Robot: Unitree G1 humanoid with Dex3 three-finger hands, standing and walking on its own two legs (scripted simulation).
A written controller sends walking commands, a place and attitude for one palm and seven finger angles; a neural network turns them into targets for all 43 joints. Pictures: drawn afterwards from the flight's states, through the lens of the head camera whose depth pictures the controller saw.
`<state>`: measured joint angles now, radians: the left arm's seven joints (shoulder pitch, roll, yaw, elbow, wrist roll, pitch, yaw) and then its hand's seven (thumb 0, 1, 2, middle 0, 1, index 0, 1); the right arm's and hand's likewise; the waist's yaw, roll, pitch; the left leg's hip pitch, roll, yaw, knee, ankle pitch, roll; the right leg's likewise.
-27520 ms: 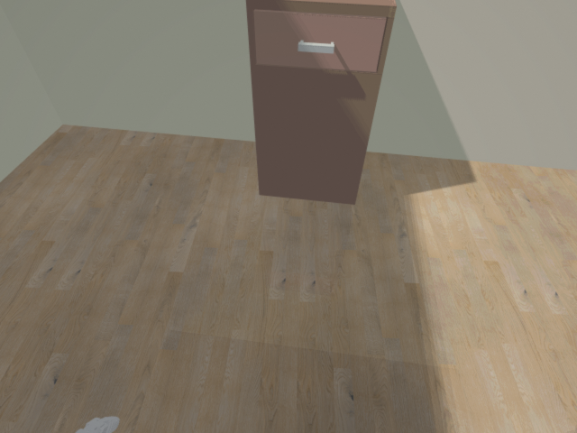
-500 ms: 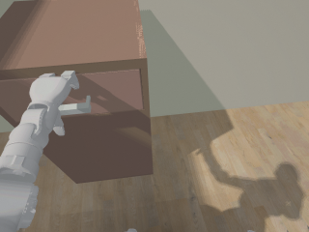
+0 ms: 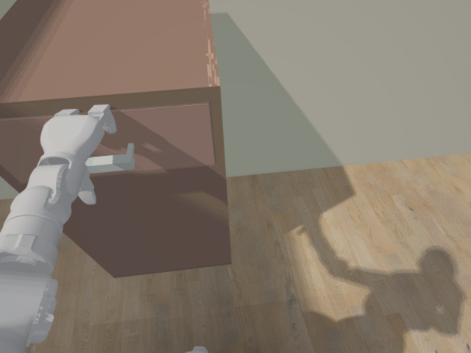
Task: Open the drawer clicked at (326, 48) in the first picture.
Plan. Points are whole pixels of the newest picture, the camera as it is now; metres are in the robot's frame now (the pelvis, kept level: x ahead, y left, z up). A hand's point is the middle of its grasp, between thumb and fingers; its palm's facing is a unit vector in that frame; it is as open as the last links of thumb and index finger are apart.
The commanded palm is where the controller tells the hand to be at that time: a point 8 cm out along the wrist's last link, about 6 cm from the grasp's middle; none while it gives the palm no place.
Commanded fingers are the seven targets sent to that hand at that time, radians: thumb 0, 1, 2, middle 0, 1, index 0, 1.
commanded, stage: lower the fingers behind the handle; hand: left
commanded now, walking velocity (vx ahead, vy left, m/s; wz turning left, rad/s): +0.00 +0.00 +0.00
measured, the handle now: (103, 157) +0.48 +0.28 +0.03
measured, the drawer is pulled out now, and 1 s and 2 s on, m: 0.00 0.00 0.00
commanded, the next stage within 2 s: lift the fingers back up to retry in 1.26 s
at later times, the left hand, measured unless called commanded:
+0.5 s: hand (89, 156) +0.44 +0.27 +0.08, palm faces +0.04 +0.01 -1.00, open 13.7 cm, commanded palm +0.43 +0.33 +0.07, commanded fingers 0.00 -0.50 0.30 -0.30 -1.20 -0.30 -1.20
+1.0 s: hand (89, 157) +0.44 +0.28 +0.08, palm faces +0.06 +0.02 -1.00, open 13.7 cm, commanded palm +0.43 +0.34 +0.05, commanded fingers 0.00 -0.50 0.30 -0.30 -1.20 -0.30 -1.20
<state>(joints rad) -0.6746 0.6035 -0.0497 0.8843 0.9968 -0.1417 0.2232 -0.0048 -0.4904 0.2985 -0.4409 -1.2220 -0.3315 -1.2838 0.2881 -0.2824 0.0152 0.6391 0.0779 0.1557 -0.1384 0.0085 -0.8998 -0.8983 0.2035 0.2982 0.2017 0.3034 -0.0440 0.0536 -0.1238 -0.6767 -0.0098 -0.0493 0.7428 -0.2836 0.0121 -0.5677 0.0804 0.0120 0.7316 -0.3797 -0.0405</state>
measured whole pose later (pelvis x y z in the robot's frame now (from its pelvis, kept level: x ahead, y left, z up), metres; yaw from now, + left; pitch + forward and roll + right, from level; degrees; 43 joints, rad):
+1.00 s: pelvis -0.03 +0.02 -0.02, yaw -1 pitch +14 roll -2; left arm -0.81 0.60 -0.13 0.95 1.01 -0.06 0.24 0.00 -0.49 0.30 -0.38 -1.29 -0.28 -1.34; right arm 0.29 -0.29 0.06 0.60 0.08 0.14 -0.16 0.01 -0.90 -0.90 0.20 0.30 0.20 0.30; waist -0.08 0.03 -0.14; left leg -0.82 -0.02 -0.03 0.85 -0.28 0.04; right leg -0.71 0.07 0.02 0.85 -0.38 -0.01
